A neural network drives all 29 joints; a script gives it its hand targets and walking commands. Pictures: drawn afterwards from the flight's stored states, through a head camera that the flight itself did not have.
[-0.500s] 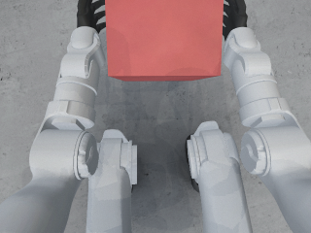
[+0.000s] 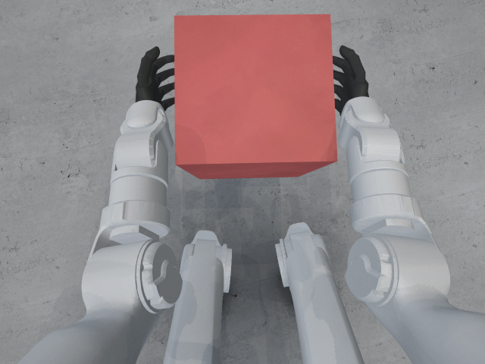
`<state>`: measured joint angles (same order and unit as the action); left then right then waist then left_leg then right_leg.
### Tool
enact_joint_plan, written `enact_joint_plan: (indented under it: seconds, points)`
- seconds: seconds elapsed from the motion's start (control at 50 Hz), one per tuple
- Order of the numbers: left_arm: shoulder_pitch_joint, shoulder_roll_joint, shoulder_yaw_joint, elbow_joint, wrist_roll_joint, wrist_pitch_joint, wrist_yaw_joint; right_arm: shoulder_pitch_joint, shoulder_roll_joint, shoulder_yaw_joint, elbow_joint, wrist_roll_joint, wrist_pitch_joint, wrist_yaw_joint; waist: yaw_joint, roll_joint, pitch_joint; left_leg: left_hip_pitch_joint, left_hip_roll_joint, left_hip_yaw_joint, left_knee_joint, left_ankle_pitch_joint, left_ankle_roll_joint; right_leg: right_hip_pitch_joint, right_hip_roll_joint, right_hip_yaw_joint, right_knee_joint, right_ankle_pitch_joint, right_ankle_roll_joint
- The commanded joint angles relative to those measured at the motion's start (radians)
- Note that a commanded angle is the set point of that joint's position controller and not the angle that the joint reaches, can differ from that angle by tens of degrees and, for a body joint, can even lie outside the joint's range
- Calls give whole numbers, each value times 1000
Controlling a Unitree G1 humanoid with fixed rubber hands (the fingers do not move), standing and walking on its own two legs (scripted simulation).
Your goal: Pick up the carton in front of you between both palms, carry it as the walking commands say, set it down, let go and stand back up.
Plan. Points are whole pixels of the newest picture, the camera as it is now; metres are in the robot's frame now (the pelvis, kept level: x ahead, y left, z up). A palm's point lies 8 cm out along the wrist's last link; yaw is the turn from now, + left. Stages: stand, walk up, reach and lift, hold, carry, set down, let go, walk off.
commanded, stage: reach and lift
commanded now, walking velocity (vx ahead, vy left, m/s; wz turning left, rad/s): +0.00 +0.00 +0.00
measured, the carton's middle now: (250, 115) +0.51 -0.02 -0.14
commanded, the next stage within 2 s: none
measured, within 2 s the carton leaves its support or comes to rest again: neither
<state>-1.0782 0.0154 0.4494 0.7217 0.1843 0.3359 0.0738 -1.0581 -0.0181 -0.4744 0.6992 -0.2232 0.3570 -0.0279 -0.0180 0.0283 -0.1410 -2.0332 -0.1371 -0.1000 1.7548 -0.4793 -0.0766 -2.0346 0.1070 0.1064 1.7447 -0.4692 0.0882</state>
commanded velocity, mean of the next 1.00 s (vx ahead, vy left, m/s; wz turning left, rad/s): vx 0.00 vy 0.00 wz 0.00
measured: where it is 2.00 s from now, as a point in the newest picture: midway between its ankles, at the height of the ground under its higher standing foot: (254, 297)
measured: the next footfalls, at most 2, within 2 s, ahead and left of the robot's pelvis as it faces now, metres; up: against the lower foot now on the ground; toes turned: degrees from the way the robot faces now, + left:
none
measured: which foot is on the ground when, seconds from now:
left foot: down 0.00-1.00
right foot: down 0.00-1.00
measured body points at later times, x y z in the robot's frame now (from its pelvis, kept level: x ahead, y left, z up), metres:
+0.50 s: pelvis +0.05 +0.00 +0.14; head +0.21 -0.02 +0.56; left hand +0.47 +0.14 +0.09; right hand +0.46 -0.17 +0.08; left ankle +0.12 +0.13 -0.46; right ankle +0.12 -0.14 -0.46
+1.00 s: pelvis +0.10 +0.00 +0.26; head +0.14 -0.01 +0.71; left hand +0.43 +0.14 +0.24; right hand +0.42 -0.16 +0.24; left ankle +0.11 +0.13 -0.46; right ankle +0.12 -0.14 -0.46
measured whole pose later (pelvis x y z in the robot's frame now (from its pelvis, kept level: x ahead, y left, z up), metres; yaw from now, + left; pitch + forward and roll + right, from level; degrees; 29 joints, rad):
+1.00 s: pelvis +0.10 +0.00 +0.26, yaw -1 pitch +11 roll +0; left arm -0.32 -0.16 0.31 0.51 0.20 0.37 0.05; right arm -0.31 0.12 -0.28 0.51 -0.19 0.40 -0.03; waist 0.00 0.01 -0.15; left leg -0.57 -0.07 -0.14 0.70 -0.32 -0.02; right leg -0.59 0.06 0.16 0.69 -0.30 0.03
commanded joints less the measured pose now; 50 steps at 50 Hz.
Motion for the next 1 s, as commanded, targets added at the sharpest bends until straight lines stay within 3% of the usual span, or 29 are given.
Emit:
enact_joint_plan:
  seconds: [0.0,0.02,0.04,0.06,0.1,0.14,0.18,0.2,0.22,0.24,0.28,0.3,0.32,0.38,0.44,0.46,0.5,0.52,0.54,0.56,0.62,0.7,0.72,0.74,0.76,0.88,0.9,0.92,0.98]
  points:
    - [-566,-1128,-544,28,-163,4,-246,-598,1100,575,-40,212,-13,252,-39,44,-1150,697,-45,184,-225,222,28,687,57,-193,-211,257,-62]
    - [-433,-1196,-528,109,-161,25,-251,-554,1005,573,-97,176,-9,254,-60,37,-1106,761,-51,172,-267,198,23,676,49,-214,-240,207,-57]
    - [-509,-1144,-586,-32,-165,11,-254,-594,1054,588,-69,207,-1,266,3,63,-1106,725,-52,173,-271,168,29,670,49,-188,-233,181,-66]
    - [-473,-1201,-593,-3,-182,20,-259,-657,1076,643,-181,225,-7,266,-65,-18,-1160,761,-42,160,-273,187,33,734,59,-204,-264,209,-58]
    - [-503,-1123,-565,-47,-158,17,-257,-586,1075,650,-123,257,3,268,31,-44,-1061,722,-42,185,-307,185,33,748,46,-188,-310,179,-52]
    - [-544,-1098,-614,-44,-202,5,-242,-493,1042,646,1,252,15,259,-20,-18,-998,748,-27,147,-327,151,34,751,46,-185,-296,182,-52]
    - [-358,-1149,-576,26,-128,14,-249,-434,1093,644,-35,238,1,251,71,-3,-948,800,-45,164,-372,201,45,773,52,-153,-362,204,-36]
    - [-373,-1137,-583,-25,-134,-1,-251,-452,1158,626,-40,210,-4,248,38,-70,-965,837,-45,138,-393,207,59,776,67,-180,-361,197,-28]
    - [-335,-1161,-577,63,-128,18,-247,-414,1107,622,-27,223,-11,248,6,27,-948,866,-35,148,-397,185,43,783,51,-162,-386,175,-39]
    - [-359,-1198,-592,-26,-166,-5,-250,-345,1153,619,-50,209,-4,239,-15,-19,-971,857,-48,140,-426,138,41,864,63,-156,-408,170,-50]
    - [-331,-1177,-667,-112,-203,-30,-261,-423,1180,708,-161,251,-35,220,44,-111,-1072,908,-55,131,-446,276,45,1011,59,-151,-433,302,-32]
    - [-290,-1200,-646,19,-194,-10,-261,-317,1114,712,-116,216,-37,210,-45,-18,-997,888,-55,141,-448,246,30,994,47,-135,-451,322,-38]
    - [-232,-1172,-648,2,-158,-14,-255,-355,1127,688,-105,232,-32,225,37,-2,-942,948,-47,127,-486,232,41,955,54,-133,-456,262,-46]
    - [-160,-1186,-596,17,-144,-19,-261,-205,1129,601,-40,152,-25,222,-58,-61,-780,957,-40,101,-562,174,43,1034,51,-124,-579,192,-56]
    - [-138,-1134,-602,-16,-128,-25,-269,-90,1184,615,21,152,-22,221,-9,-54,-738,1015,-40,102,-620,182,50,1092,48,-106,-625,210,-57]
    - [-157,-1142,-573,-15,-138,-33,-268,-154,1089,601,-39,143,-25,219,-42,-71,-683,978,-39,110,-633,159,46,1127,43,-101,-666,207,-61]
    - [-85,-1157,-612,-13,-142,-43,-249,-173,1152,676,-69,194,-53,219,26,-41,-711,1107,-20,72,-680,223,58,1092,45,-109,-642,221,-57]
    - [-100,-1156,-608,-20,-131,-45,-247,-98,1147,650,-19,147,-52,215,-5,-44,-689,1057,-36,106,-675,219,49,1186,34,-70,-719,253,-79]
    - [-72,-1125,-615,-59,-103,-53,-250,-69,1137,649,4,163,-45,215,48,-17,-640,1087,-30,92,-724,230,45,1206,38,-73,-723,284,-65]
    - [-26,-1208,-634,-24,-137,-49,-248,-111,1115,693,-122,176,-68,227,-16,-5,-746,1218,-14,63,-749,276,53,1192,43,-96,-709,298,-64]
    - [66,-1156,-666,-59,-116,-65,-243,-81,1158,762,-162,203,-84,232,80,-27,-755,1296,-22,69,-805,358,53,1254,39,-71,-776,338,-54]
    - [36,-1233,-752,-95,-164,-44,-258,79,1148,696,-100,158,-57,223,-78,-16,-584,1393,0,40,-896,255,53,1377,36,-54,-877,297,-78]
    - [95,-1193,-723,-101,-135,-37,-265,81,1151,723,-82,165,-46,222,11,-37,-594,1419,-12,58,-913,286,59,1374,26,-50,-928,298,-65]
    - [108,-1194,-706,-117,-134,-31,-264,135,1200,731,-92,153,-32,220,-50,-54,-541,1424,2,37,-921,301,71,1401,25,-53,-929,301,-74]
    - [142,-1175,-669,-69,-113,-14,-268,115,1174,733,-82,152,-17,222,15,-40,-486,1434,2,40,-965,288,69,1435,19,-46,-950,292,-81]
    - [263,-1190,-740,-166,-120,24,-275,191,1150,789,-189,184,6,237,18,-40,-477,1667,17,0,-1084,521,62,1590,13,-38,-1087,473,-75]
    - [265,-1185,-741,-142,-136,36,-273,254,1130,762,-168,184,14,228,-19,-11,-436,1657,25,-5,-1102,527,54,1678,1,-22,-1101,517,-86]
    - [292,-1164,-734,-159,-125,32,-265,248,1141,776,-172,204,22,234,57,-7,-388,1689,33,2,-1135,496,67,1667,10,-33,-1105,486,-75]
    - [343,-1180,-795,-277,-167,72,-265,286,1152,859,-297,223,53,242,16,-27,-429,1772,24,-3,-1175,613,51,1802,-2,-25,-1162,578,-75]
